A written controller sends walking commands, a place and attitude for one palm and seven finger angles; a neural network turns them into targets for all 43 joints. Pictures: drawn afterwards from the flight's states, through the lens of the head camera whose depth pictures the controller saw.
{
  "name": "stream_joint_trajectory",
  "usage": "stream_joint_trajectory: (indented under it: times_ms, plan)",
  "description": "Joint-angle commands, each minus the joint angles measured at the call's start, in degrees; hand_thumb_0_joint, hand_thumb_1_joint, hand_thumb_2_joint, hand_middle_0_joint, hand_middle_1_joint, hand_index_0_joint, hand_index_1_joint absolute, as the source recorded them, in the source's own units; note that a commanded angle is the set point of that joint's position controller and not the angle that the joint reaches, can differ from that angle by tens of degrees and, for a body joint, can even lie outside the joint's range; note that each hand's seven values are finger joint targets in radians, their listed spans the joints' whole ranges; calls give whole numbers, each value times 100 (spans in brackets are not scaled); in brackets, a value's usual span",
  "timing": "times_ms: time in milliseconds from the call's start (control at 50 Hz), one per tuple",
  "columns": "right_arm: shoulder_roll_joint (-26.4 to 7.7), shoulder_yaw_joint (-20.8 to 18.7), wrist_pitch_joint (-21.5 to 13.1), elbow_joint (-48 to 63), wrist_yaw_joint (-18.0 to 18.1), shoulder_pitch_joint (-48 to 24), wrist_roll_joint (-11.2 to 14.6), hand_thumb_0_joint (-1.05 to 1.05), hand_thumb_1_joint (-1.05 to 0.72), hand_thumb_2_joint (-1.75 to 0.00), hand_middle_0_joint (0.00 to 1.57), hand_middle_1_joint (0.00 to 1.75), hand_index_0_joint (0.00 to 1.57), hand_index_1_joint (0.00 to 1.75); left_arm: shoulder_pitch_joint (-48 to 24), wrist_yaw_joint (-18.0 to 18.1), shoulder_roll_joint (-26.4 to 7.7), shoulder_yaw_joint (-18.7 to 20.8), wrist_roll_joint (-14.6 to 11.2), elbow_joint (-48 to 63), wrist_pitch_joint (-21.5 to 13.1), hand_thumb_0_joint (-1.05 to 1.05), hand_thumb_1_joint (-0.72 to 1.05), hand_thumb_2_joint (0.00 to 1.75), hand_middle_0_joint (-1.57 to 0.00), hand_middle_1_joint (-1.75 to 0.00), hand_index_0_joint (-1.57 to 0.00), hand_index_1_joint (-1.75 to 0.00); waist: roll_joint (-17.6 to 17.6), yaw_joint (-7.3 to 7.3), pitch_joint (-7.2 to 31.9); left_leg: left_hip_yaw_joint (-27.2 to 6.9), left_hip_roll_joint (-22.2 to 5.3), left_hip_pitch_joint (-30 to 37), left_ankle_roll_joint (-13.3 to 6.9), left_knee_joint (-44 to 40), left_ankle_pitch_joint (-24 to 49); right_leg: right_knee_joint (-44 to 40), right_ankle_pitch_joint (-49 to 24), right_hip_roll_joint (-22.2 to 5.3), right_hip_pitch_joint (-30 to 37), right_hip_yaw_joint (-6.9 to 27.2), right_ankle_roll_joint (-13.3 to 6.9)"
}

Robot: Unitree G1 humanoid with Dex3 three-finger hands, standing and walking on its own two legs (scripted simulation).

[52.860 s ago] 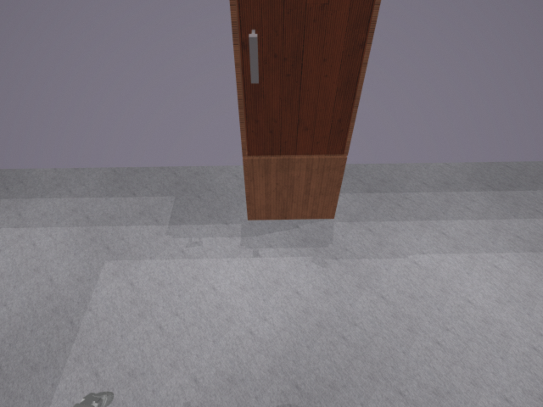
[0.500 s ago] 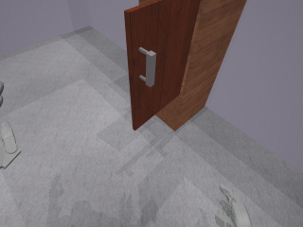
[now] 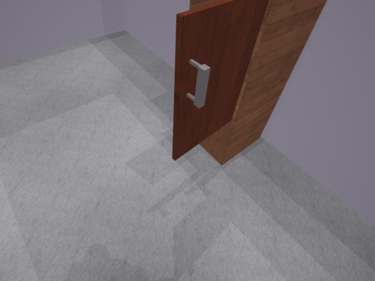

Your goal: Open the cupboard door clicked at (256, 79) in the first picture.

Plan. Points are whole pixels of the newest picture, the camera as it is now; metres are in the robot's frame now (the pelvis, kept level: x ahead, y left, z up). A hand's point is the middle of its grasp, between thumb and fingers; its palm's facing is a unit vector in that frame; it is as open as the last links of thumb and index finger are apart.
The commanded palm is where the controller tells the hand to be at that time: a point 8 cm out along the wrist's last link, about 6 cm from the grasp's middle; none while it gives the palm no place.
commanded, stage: let the arm hang, fingers relaxed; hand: left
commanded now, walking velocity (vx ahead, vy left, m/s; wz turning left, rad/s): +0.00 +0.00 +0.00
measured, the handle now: (196, 83) +0.63 +0.02 +0.06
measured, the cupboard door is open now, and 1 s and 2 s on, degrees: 93 93 93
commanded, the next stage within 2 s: look to check the result in 0.70 s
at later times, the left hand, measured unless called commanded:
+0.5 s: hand out of the picture -0.02 +0.17 -0.17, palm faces +0.02 -0.98 -0.19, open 7.4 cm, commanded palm none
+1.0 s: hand out of the picture -0.02 +0.17 -0.17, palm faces +0.03 -0.98 -0.18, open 7.3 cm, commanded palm none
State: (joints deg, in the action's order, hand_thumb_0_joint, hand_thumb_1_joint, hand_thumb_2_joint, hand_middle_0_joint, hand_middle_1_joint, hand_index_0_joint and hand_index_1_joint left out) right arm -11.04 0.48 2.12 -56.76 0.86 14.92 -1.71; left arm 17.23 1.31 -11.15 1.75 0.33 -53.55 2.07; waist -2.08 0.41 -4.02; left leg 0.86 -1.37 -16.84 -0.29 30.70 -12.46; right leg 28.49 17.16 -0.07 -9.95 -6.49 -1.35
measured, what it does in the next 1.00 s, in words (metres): stands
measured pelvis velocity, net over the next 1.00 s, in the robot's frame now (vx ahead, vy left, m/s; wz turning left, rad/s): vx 0.01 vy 0.01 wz -0.03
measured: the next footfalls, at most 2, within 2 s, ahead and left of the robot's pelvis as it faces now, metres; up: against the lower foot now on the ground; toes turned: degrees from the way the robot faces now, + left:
none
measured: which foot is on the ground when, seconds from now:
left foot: down 0.00-1.00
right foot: down 0.00-1.00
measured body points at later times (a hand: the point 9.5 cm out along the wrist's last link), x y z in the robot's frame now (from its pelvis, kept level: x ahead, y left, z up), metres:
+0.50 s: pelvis -0.01 +0.01 +0.01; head +0.00 +0.00 +0.46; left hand -0.02 +0.22 -0.15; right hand -0.04 -0.19 -0.17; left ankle +0.04 +0.11 -0.73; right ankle -0.02 -0.10 -0.73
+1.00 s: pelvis +0.01 +0.01 +0.01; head +0.02 +0.00 +0.46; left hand -0.02 +0.22 -0.15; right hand -0.02 -0.20 -0.16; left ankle +0.04 +0.11 -0.73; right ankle -0.02 -0.10 -0.73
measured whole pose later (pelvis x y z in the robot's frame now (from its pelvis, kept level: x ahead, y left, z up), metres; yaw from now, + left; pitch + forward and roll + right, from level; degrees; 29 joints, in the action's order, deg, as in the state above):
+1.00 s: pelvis +0.01 +0.01 +0.01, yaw -2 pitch -2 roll +0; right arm -6.7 -0.3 0.8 -65.7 2.1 16.7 -1.2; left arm 17.7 2.0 -6.4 1.0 0.2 -66.2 0.0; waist 1.4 -0.2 -3.3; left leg 3.3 -0.7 -12.9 -0.8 24.7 -10.3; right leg 24.8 15.3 -0.7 -8.0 -4.2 -0.7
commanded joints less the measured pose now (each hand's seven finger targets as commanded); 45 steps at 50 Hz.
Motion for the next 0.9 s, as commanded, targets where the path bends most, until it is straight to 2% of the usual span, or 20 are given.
stream_joint_trajectory:
  times_ms: [0,40,60,120,200,220,240,280,440,560,640,800,880]
  plan:
    - [-520,-143,-141,142,71,-35,38,0,-90,-90,20,30,20,30,192,8,-581,50,12,-176,-207,0,90,90,-20,-30,-20,-30,1178,-63,224,-561,-424,138,-153,-958,-181,-882,-160,-547,-19,749,-189]
    - [-537,-169,-121,16,81,130,47,0,-90,-90,20,30,20,30,173,3,-526,14,21,-405,-203,0,90,90,-20,-30,-20,-30,615,-97,32,-593,-449,140,-157,-1071,-436,-993,73,-531,-164,729,-176]
    - [-537,-175,-122,-64,83,202,50,0,-90,-90,20,30,20,30,190,2,-502,-4,20,-499,-205,0,90,90,-20,-30,-20,-30,486,-100,-42,-586,-444,148,-163,-1112,-495,-1031,146,-541,-231,737,-175]
    - [-535,-180,-128,-247,90,355,54,0,-90,-90,20,30,20,30,288,15,-467,-16,21,-731,-214,0,90,90,-20,-30,-20,-30,167,-90,-126,-551,-448,269,-180,-1169,-508,-1073,278,-533,-368,726,-168]
    - [-413,-165,-140,-456,91,499,53,0,-90,-90,20,30,20,30,372,42,-386,-45,14,-933,-221,0,90,90,-20,-30,-20,-30,-64,-110,-99,-501,-432,389,-191,-1194,-403,-1057,300,-546,-448,756,-145]
    - [-408,-159,-144,-496,92,508,60,0,-90,-90,20,30,20,30,415,50,-363,-41,14,-975,-228,0,90,90,-20,-30,-20,-30,39,-88,-98,-454,-426,404,-193,-1173,-321,-1048,275,-550,-446,745,-147]
    - [-326,-150,-142,-542,89,534,51,0,-90,-90,20,30,20,30,412,57,-352,-43,13,-1006,-225,0,90,90,-20,-30,-20,-30,-48,-97,-125,-452,-418,381,-190,-1183,-328,-1042,295,-550,-456,758,-142]
    - [-277,-144,-134,-615,89,550,46,0,-90,-90,20,30,20,30,469,67,-295,-53,11,-1048,-223,0,90,90,-20,-30,-20,-30,12,-95,-195,-419,-401,389,-181,-1178,-369,-1049,400,-556,-575,786,-132]
    - [-76,-121,-175,-783,111,650,51,0,-90,-90,20,30,20,30,539,102,-162,-35,12,-1136,-239,0,90,90,-20,-30,-20,-30,242,-70,-247,-379,-414,296,-179,-1231,-177,-929,50,-546,-459,768,-115]
    - [24,-129,-170,-818,120,705,43,0,-90,-90,20,30,20,30,522,107,-81,-20,14,-1145,-246,0,90,90,-20,-30,-20,-30,221,-82,-329,-323,-365,305,-156,-1171,-167,-993,139,-559,-549,801,-126]
    - [58,-129,-189,-828,130,737,46,0,-90,-90,20,30,20,30,514,112,-60,-2,5,-1160,-265,0,90,90,-20,-30,-20,-30,272,-86,-184,-310,-368,354,-148,-1110,72,-984,-74,-580,-390,785,-136]
    - [25,-136,-185,-820,147,695,52,0,-90,-90,20,30,20,30,517,108,-22,-11,3,-1181,-262,0,90,90,-20,-30,-20,-30,374,-94,-206,-346,-401,446,-153,-1126,103,-999,-167,-563,-397,758,-124]
    - [-16,-140,-198,-814,153,684,60,0,-90,-90,20,30,20,30,520,110,-16,-20,4,-1184,-275,0,90,90,-20,-30,-20,-30,211,-105,-123,-337,-426,554,-159,-1092,349,-985,-343,-564,-325,756,-109]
